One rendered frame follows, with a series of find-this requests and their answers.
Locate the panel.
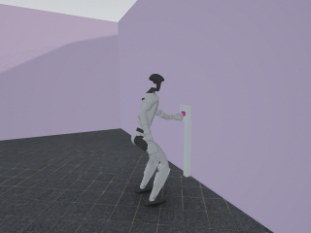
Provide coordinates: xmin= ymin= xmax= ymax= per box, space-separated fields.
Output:
xmin=180 ymin=105 xmax=192 ymax=178

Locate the left robot shin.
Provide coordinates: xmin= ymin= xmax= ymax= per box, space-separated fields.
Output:
xmin=140 ymin=160 xmax=159 ymax=189

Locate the left robot forearm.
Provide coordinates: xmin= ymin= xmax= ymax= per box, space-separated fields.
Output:
xmin=158 ymin=112 xmax=174 ymax=120

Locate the humanoid robot torso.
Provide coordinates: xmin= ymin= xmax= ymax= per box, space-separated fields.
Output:
xmin=131 ymin=92 xmax=158 ymax=146

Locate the right robot forearm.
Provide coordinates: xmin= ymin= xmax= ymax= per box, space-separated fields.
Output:
xmin=140 ymin=112 xmax=154 ymax=144

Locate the right robot hand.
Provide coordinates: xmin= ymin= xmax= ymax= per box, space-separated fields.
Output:
xmin=147 ymin=143 xmax=160 ymax=165

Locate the robot right upper arm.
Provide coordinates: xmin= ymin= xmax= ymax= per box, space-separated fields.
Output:
xmin=138 ymin=93 xmax=159 ymax=119

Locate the left robot hand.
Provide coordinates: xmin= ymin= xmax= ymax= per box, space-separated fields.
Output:
xmin=174 ymin=113 xmax=183 ymax=121

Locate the robot left upper arm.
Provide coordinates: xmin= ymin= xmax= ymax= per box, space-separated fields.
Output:
xmin=155 ymin=109 xmax=162 ymax=116

